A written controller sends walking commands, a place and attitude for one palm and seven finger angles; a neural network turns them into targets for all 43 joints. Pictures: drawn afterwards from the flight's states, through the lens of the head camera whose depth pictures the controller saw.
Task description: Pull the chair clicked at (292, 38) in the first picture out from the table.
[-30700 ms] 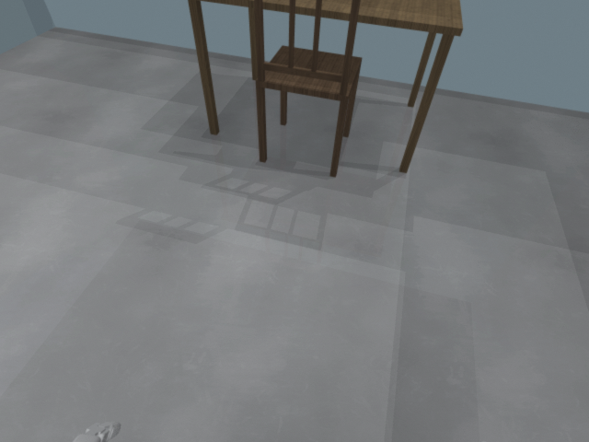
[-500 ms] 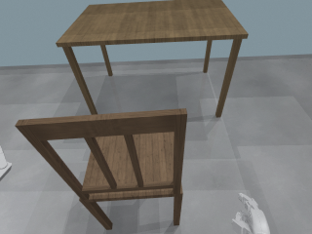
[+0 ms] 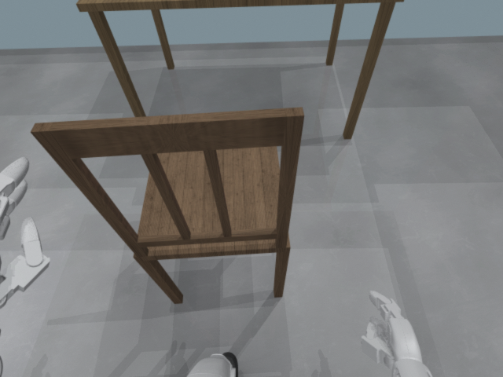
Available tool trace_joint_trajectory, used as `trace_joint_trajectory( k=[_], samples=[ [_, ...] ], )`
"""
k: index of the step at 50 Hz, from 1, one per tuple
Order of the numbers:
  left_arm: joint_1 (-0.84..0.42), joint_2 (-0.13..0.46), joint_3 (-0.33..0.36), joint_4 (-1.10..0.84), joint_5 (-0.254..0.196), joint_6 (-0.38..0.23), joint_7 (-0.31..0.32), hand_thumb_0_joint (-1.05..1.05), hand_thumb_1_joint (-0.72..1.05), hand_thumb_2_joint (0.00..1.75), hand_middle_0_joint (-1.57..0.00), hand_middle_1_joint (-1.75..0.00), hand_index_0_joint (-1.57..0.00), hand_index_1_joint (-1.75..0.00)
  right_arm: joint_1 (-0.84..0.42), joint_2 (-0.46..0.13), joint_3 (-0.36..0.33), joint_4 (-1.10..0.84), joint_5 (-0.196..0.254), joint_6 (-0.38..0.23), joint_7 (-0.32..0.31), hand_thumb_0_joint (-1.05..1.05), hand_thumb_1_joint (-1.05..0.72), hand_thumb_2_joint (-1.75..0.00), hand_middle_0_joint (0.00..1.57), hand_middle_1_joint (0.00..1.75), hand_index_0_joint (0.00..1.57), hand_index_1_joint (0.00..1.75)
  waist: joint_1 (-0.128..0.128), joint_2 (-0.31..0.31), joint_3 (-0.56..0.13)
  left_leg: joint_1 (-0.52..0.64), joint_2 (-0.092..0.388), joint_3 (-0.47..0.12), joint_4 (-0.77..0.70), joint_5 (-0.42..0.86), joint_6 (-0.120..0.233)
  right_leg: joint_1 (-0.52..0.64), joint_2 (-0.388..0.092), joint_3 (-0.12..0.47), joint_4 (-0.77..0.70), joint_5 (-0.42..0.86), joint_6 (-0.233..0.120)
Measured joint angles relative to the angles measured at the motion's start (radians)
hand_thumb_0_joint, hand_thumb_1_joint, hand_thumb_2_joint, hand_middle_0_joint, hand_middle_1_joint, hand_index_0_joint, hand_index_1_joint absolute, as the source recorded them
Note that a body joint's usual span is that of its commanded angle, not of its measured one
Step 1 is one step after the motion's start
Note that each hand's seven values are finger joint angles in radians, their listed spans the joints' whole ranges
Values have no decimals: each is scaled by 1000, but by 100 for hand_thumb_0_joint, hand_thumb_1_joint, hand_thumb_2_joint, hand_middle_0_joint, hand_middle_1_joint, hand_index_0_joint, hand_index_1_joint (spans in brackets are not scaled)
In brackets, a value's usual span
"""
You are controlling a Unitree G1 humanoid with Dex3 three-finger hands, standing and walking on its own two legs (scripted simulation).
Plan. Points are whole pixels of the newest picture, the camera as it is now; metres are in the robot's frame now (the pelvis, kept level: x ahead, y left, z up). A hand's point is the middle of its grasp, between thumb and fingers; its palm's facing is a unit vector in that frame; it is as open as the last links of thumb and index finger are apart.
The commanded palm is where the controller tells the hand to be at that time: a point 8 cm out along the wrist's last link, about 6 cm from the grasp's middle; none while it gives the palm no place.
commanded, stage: stop stepping back and stand still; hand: left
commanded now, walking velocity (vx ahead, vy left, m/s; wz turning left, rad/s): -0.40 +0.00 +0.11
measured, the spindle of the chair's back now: (171, 201) +0.44 +0.21 -0.06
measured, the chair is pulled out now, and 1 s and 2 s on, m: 0.72 0.72 0.72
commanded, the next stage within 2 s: let the arm hang, fingers relaxed in 1.10 s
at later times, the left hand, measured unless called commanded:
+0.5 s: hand out of the picture +0.10 +0.26 +0.17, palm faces +0.46 -0.80 -0.40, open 7.4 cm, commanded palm +0.05 +0.31 +0.18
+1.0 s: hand out of the picture +0.09 +0.31 +0.16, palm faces +0.49 -0.79 -0.36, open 7.4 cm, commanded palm +0.01 +0.34 +0.18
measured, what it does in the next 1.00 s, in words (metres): walks backwards: left foot, then left foot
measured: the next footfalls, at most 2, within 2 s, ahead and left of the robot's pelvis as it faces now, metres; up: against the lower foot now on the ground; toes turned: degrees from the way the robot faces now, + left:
left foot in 0.16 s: +0.05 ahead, +0.12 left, +0.01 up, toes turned +1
left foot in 0.88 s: -0.03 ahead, +0.13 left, +0.00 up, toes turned +2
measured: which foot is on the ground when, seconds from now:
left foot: down 0.00-0.00, up 0.02-0.14, down 0.16-0.74, up 0.76-0.86, down 0.88-1.00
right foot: down 0.00-0.88, up 0.90-1.00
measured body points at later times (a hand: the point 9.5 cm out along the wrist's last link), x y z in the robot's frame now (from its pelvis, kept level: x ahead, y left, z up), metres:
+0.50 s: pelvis -0.08 +0.00 +0.00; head -0.09 +0.02 +0.45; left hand +0.07 +0.30 +0.19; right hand +0.09 -0.22 -0.07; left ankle +0.00 +0.12 -0.73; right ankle -0.02 -0.13 -0.73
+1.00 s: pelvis -0.11 +0.03 -0.01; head -0.14 +0.07 +0.44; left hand +0.06 +0.35 +0.18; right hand +0.02 -0.20 -0.09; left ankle -0.07 +0.12 -0.73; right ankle -0.10 -0.11 -0.65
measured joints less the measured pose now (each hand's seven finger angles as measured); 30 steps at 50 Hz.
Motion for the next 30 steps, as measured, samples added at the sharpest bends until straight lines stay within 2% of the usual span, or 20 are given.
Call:
trace_joint_trajectory(
  k=[1,5,7,8,9,11,15,21,23,26,30],
  samples=[
    [29,0,-17,-22,-2,0,-10,1,89,90,-20,-30,-21,-31,4,-1,-3,-6,6,8,-1,1,-90,-90,20,30,21,30,-6,-8,-2,-5,-5,-2,24,-5,5,-7,-2,-1,17,-5,-3],
    [139,21,-30,-109,-6,-14,-14,1,89,90,-21,-30,-22,-31,56,-10,-18,-19,20,44,-18,1,-90,-90,20,30,21,30,-17,-86,-61,-5,-77,-13,241,-213,10,-36,-42,7,62,-20,-7],
    [166,35,-2,-132,-9,-11,5,1,88,90,-22,-30,-22,-31,84,-25,-17,-30,21,55,-32,1,-90,-90,20,30,21,30,-23,-108,-96,66,-79,-8,149,-192,16,-54,-53,4,80,-24,1],
    [164,41,14,-133,-11,-11,16,1,88,90,-22,-30,-22,-31,96,-37,-19,-40,22,53,-40,1,-90,-90,20,30,21,30,-29,-102,-108,103,-68,-17,71,-173,11,-67,-48,-7,98,-30,6],
    [141,49,30,-115,-12,-11,26,1,88,90,-22,-30,-22,-31,97,-36,-24,-35,22,49,-49,1,-90,-90,20,30,20,30,-32,-118,-107,106,-80,-17,56,-169,5,-76,-62,-9,117,-36,10],
    [93,53,59,-64,-14,-3,43,1,88,90,-22,-30,-22,-31,96,-28,-26,-28,26,42,-53,1,-90,-90,20,30,20,30,-17,-146,-96,117,-96,-3,46,-148,10,-75,-74,11,125,-37,12],
    [46,20,68,6,-10,32,59,1,89,90,-21,-30,-22,-31,114,-17,-9,-32,22,12,-45,1,-90,-90,20,30,20,30,-18,-129,-99,125,-86,-12,34,-117,16,-45,-63,2,68,25,12],
    [46,-50,-27,-14,20,43,57,1,89,90,-21,-30,-21,-31,156,11,19,-13,9,-7,-33,1,-90,-90,20,30,20,30,-16,-111,-116,111,-75,-36,41,-193,25,-26,-43,-16,19,-11,0],
    [45,-45,-39,-34,25,41,55,1,89,90,-21,-30,-21,-31,160,18,26,-10,2,-9,-33,1,-90,-90,20,30,20,30,-14,-112,-107,104,-77,-43,40,-205,28,-25,-38,-15,5,3,-9],
    [36,-18,-21,-60,21,30,55,1,89,90,-21,-30,-21,-31,154,20,30,-2,-6,-11,-33,1,-90,-90,20,30,21,30,-12,-108,-86,95,-77,-47,52,-207,29,-32,-34,-12,8,18,-17],
    [33,12,20,-53,12,26,57,1,89,90,-21,-30,-22,-31,151,15,26,9,-8,-2,-37,1,-90,-90,20,30,21,30,-20,-88,-85,89,-78,-48,59,-223,30,-46,-30,-5,38,-64,-27]
  ],
)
